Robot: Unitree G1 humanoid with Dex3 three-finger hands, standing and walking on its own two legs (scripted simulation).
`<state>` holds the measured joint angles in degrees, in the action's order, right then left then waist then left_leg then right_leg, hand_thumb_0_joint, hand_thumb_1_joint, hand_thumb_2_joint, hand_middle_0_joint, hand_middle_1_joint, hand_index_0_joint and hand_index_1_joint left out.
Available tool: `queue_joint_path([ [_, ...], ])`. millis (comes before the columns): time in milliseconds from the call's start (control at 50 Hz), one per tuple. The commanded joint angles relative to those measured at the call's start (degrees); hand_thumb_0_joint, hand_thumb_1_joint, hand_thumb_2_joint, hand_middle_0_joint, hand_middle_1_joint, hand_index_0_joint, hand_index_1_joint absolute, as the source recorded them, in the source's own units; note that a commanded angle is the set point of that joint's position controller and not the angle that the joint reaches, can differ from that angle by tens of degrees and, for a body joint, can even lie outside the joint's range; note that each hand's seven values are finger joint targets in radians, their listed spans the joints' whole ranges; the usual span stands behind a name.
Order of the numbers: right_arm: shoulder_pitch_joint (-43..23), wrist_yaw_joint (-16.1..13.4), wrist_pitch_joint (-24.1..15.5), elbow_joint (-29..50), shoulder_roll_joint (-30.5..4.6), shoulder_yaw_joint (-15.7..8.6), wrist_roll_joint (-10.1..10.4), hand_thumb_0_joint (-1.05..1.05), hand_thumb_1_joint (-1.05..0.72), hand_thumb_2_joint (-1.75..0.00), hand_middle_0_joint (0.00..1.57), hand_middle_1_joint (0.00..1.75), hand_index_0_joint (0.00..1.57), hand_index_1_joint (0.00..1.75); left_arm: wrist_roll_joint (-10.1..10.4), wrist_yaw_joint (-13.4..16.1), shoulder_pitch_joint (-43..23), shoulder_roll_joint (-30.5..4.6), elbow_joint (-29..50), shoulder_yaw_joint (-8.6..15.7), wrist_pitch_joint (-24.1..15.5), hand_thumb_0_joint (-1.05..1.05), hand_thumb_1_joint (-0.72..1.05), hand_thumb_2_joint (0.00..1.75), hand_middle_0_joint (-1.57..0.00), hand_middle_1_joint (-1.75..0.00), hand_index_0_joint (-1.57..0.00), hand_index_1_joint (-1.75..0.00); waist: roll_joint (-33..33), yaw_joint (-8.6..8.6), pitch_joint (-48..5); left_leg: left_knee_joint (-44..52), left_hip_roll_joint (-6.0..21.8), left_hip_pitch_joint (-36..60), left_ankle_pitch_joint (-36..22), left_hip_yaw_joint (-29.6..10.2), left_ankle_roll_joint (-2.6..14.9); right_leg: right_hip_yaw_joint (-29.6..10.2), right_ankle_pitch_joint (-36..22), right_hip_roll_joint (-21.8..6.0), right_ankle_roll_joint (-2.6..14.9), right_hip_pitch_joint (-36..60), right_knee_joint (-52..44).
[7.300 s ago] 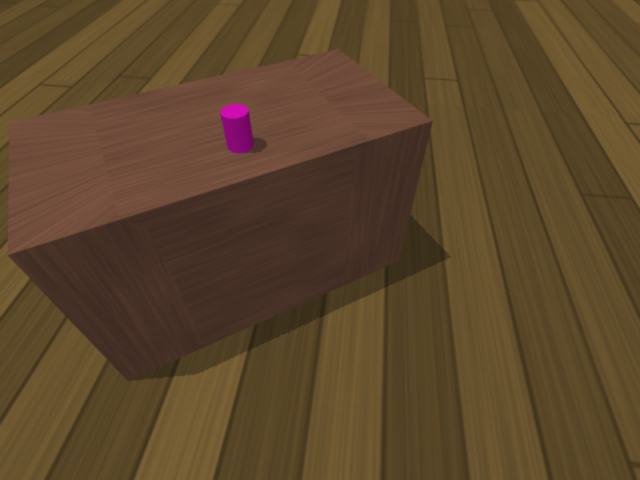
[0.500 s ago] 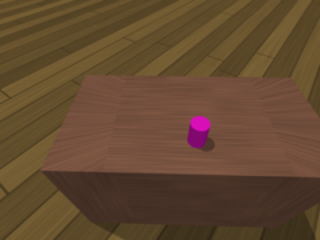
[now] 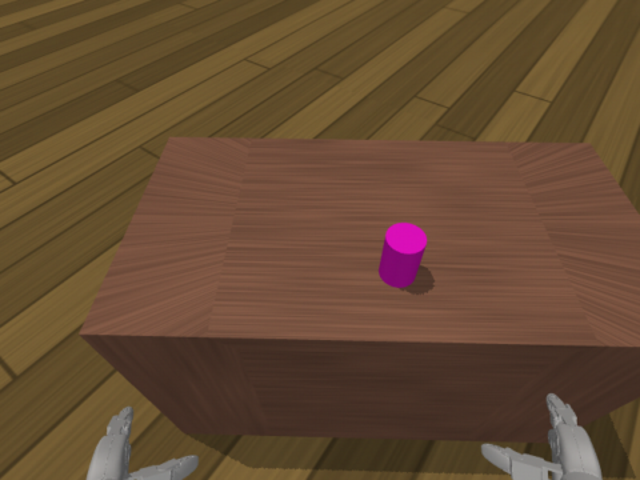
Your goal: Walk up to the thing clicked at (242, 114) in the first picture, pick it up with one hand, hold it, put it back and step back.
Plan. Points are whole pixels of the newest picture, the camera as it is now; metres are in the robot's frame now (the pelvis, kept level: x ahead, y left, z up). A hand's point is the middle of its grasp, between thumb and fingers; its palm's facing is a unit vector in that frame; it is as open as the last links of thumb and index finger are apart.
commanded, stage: rise first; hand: right
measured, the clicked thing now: (401, 256) +0.50 -0.13 -0.08
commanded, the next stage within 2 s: go down in 1.24 s
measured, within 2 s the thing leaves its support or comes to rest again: neither
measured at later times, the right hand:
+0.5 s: hand (539, 434) +0.19 -0.25 -0.04, palm faces +0.26 +0.90 -0.34, open 17.4 cm
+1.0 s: hand (556, 438) +0.18 -0.24 +0.02, palm faces +0.26 +0.90 -0.34, open 17.5 cm
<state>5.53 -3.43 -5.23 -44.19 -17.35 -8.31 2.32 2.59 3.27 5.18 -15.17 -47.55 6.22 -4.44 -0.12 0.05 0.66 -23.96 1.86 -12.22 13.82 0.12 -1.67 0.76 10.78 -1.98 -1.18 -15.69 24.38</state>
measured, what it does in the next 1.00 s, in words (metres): stands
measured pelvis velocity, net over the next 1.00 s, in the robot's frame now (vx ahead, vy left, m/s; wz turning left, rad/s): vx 0.00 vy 0.01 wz -0.01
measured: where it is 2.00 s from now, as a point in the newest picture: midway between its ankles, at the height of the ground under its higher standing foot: outside the picture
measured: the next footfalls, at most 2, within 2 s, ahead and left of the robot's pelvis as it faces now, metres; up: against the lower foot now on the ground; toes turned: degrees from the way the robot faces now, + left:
none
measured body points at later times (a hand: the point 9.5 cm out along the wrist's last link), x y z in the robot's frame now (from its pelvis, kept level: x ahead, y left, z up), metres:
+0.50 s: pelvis +0.02 +0.01 +0.00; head +0.01 +0.02 +0.45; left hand +0.17 +0.26 -0.08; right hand +0.18 -0.29 -0.01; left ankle -0.02 +0.14 -0.74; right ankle +0.02 -0.13 -0.74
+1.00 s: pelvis +0.00 +0.01 +0.00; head -0.01 +0.02 +0.45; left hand +0.16 +0.26 -0.08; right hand +0.16 -0.28 +0.04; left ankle -0.02 +0.14 -0.74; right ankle +0.02 -0.13 -0.74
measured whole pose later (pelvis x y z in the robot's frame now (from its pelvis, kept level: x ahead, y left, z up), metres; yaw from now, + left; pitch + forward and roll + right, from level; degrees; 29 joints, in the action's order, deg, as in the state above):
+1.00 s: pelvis +0.00 +0.01 +0.00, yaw -1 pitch -4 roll +0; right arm 24.6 -2.0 -8.7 -5.0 -15.5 -10.6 1.9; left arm 1.3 3.2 14.7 -12.9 -33.7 6.0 -4.6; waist 1.6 1.5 2.5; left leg -22.2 2.0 -4.3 14.0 0.9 -1.3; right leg 0.1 10.0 -1.8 -1.6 -7.5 21.4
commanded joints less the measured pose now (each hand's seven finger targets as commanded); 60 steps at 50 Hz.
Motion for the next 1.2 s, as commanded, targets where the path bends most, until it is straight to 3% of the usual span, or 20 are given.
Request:
queue_joint_path([
  [0,1.8,-1.0,-0.7,11.3,-8.9,-3.2,0.7,0.0,0.25,-0.1,0.05,0.05,0.05,0.05,0.2,0.7,-1.0,-8.2,11.0,2.4,-1.1,0.0,-0.26,0.12,-0.05,-0.07,-0.05,-0.07,1.0,0.39,-9.1,3.0,-2.2,2.0,-12.6,2.9,1.38,2.2,-10.4,1.5,1.53,6.1,-2.4],
  [20,1.4,-1.2,-0.7,12.8,-9.7,-3.7,0.6,0.0,0.3,-0.09,0.05,0.05,0.05,0.05,-0.1,1.1,-1.4,-9.9,13.2,3.2,-1.2,0.0,-0.33,0.11,-0.05,-0.06,-0.05,-0.07,0.2,0.29,-8.6,3.5,-2.3,1.8,-11.6,2.9,1.53,2.1,-9.7,1.3,1.59,6.2,-2.8],
  [80,0.3,-1.3,-1.3,17.0,-10.3,-3.9,0.3,0.0,0.42,-0.07,0.05,0.05,0.05,0.05,-0.1,1.3,-1.4,-8.1,16.0,1.9,-1.6,0.0,-0.47,0.09,-0.06,-0.07,-0.05,-0.08,0.1,0.69,-6.6,4.0,-2.0,1.4,-9.9,3.0,1.51,1.8,-8.2,1.4,1.67,6.6,-3.2],
  [180,1.5,-2.1,-2.3,23.5,-12.3,-6.1,-0.3,0.0,0.5,-0.05,0.04,0.05,0.05,0.05,-0.6,2.4,0.9,-9.5,22.9,2.9,-2.4,0.0,-0.56,0.07,-0.06,-0.07,-0.06,-0.08,-0.8,0.16,-9.8,3.4,-1.6,4.1,-13.4,2.6,1.27,1.8,-11.6,1.6,1.88,10.0,-2.7],
  [200,2.4,-1.9,-2.4,25.4,-10.7,-4.7,-0.3,0.0,0.51,-0.05,0.04,0.05,0.05,0.05,-0.7,2.3,1.8,-7.7,22.7,1.5,-2.4,0.0,-0.56,0.07,-0.06,-0.07,-0.06,-0.08,0.6,0.62,-9.2,3.3,-1.5,4.1,-14.0,2.5,1.23,2.1,-12.0,1.8,1.8,10.2,-2.8],
  [240,4.2,-1.9,-2.7,27.7,-11.2,-5.8,-0.3,0.0,0.52,-0.05,0.04,0.05,0.05,0.05,-0.5,2.0,3.9,-4.1,22.7,-1.2,-2.2,0.0,-0.55,0.06,-0.06,-0.08,-0.06,-0.08,1.1,1.41,-8.3,3.5,-1.2,5.1,-15.2,2.5,0.95,2.3,-12.8,2.2,1.87,9.9,-2.7],
  [340,8.4,-1.5,-2.4,32.0,-9.4,-5.6,-0.2,0.0,0.55,-0.05,0.04,0.06,0.05,0.06,-0.8,1.7,6.6,-5.4,21.8,-0.2,-1.7,0.0,-0.54,0.06,-0.06,-0.08,-0.06,-0.08,2.6,1.0,-5.7,3.7,-1.6,4.3,-14.8,3.1,1.14,2.5,-12.9,1.9,1.58,10.7,-3.7],
  [400,10.5,-1.1,-2.1,34.4,-9.4,-6.7,0.1,0.0,0.57,-0.04,0.04,0.06,0.05,0.06,-0.7,1.4,8.3,-6.8,21.5,2.3,-1.5,0.0,-0.55,0.06,-0.06,-0.07,-0.06,-0.07,2.9,0.48,-4.4,4.2,-1.8,4.0,-14.0,3.4,1.35,2.4,-12.5,1.7,1.52,10.9,-4.0],
  [460,10.1,-0.6,-2.5,37.5,-8.7,-6.4,0.2,0.0,0.56,-0.04,0.04,0.06,0.05,0.06,-0.8,0.8,6.0,-4.9,22.1,0.1,-1.6,0.0,-0.55,0.06,-0.06,-0.07,-0.06,-0.07,1.8,1.0,-3.3,4.4,-1.6,3.9,-14.4,3.4,1.13,2.5,-12.7,1.9,1.6,10.4,-3.9],
  [540,10.2,-0.6,-3.3,41.2,-8.4,-6.3,0.0,0.0,0.56,-0.05,0.04,0.06,0.05,0.06,-1.1,1.2,3.5,-7.6,25.5,2.6,-2.0,0.0,-0.55,0.07,-0.06,-0.07,-0.06,-0.07,-1.0,1.03,-4.9,4.5,-1.8,4.9,-13.2,3.7,1.18,2.0,-12.1,1.5,1.67,11.8,-4.4],
  [580,11.0,-0.7,-3.8,42.7,-8.7,-7.1,0.1,0.0,0.56,-0.05,0.04,0.06,0.05,0.06,-1.1,1.0,4.0,-5.3,23.3,1.0,-2.0,0.0,-0.55,0.07,-0.06,-0.08,-0.06,-0.08,1.2,2.2,-3.8,4.5,-1.5,5.4,-13.0,3.5,1.41,2.1,-12.1,1.8,1.49,11.3,-4.3],
  [660,13.5,-0.4,-4.5,44.2,-8.2,-7.1,-0.2,0.0,0.57,-0.04,0.04,0.06,0.05,0.06,-1.3,0.7,4.6,-4.5,23.7,0.6,-2.1,0.0,-0.56,0.08,-0.05,-0.08,-0.05,-0.08,0.4,1.88,-4.2,4.7,-1.4,5.6,-12.6,3.5,1.26,2.3,-11.5,1.9,1.71,11.6,-4.4],
  [700,13.2,-0.5,-4.9,46.0,-9.4,-8.4,-0.1,0.0,0.56,-0.05,0.04,0.06,0.05,0.06,-1.5,1.1,4.9,-7.6,24.5,3.4,-2.3,0.0,-0.55,0.07,-0.06,-0.07,-0.05,-0.08,0.2,1.55,-5.1,4.7,-1.4,6.0,-12.6,3.4,1.27,2.3,-11.5,1.9,1.65,12.0,-4.4],
  [860,14.4,0.2,-6.4,50.0,-7.7,-7.4,0.0,0.0,0.57,-0.04,0.04,0.06,0.05,0.06,-1.3,0.2,5.0,-4.0,21.8,1.5,-2.7,0.0,-0.55,0.07,-0.05,-0.07,-0.05,-0.07,3.0,1.66,-0.8,5.9,-1.7,4.2,-6.6,3.7,1.78,2.2,-6.0,1.8,1.57,10.2,-5.9],
  [980,14.7,0.5,-7.6,51.6,-8.7,-8.7,0.1,0.0,0.56,-0.05,0.04,0.06,0.05,0.06,-1.6,0.5,4.0,-7.3,22.8,4.6,-3.7,0.0,-0.55,0.08,-0.05,-0.07,-0.05,-0.08,0.6,1.2,-2.1,5.9,-1.6,4.2,-6.6,3.8,1.59,2.0,-6.1,1.8,1.72,11.4,-5.7],
  [1040,16.3,0.6,-8.2,52.5,-7.8,-8.0,0.0,0.0,0.56,-0.05,0.04,0.06,0.05,0.06,-1.5,0.0,3.9,-3.5,21.0,1.3,-3.9,0.0,-0.56,0.09,-0.05,-0.08,-0.05,-0.08,1.7,2.69,-1.1,6.0,-1.4,4.2,-6.3,3.7,1.71,2.2,-6.2,2.1,1.67,10.5,-5.6],
  [1080,15.0,0.5,-8.7,53.2,-8.2,-8.3,0.0,0.0,0.56,-0.05,0.05,0.06,0.05,0.06,-1.6,0.4,2.8,-6.8,21.9,4.5,-4.3,0.0,-0.56,0.09,-0.05,-0.08,-0.05,-0.08,0.5,1.73,-2.1,5.7,-1.7,4.0,-6.6,3.9,1.76,2.0,-6.5,1.7,1.62,11.4,-5.7],
  [1120,14.5,0.6,-9.0,53.8,-7.8,-8.1,-0.1,0.0,0.56,-0.05,0.05,0.06,0.05,0.06,-1.7,0.2,2.6,-5.3,21.7,2.7,-4.6,0.0,-0.56,0.09,-0.05,-0.08,-0.05,-0.08,0.7,2.11,-2.2,5.7,-1.9,4.3,-5.6,4.0,1.9,1.7,-5.6,1.6,1.57,11.2,-6.0],
  [1140,14.5,0.5,-9.3,53.9,-8.2,-8.3,-0.1,0.0,0.55,-0.05,0.05,0.06,0.05,0.06,-1.7,0.3,2.9,-5.9,20.8,4.0,-4.6,0.0,-0.56,0.09,-0.05,-0.08,-0.05,-0.08,1.6,1.8,-1.4,6.0,-1.7,4.0,-4.9,3.8,1.9,1.9,-4.7,1.8,1.62,10.9,-6.0],
  [1180,15.0,0.5,-9.7,53.8,-7.6,-7.7,-0.2,0.0,0.55,-0.06,0.05,0.06,0.05,0.06,-1.7,0.3,2.4,-5.0,22.4,3.2,-5.0,0.0,-0.56,0.1,-0.05,-0.08,-0.05,-0.08,-0.7,1.65,-1.4,6.5,-1.6,3.9,-3.9,3.9,1.72,2.0,-4.2,2.0,1.84,10.8,-5.9],
])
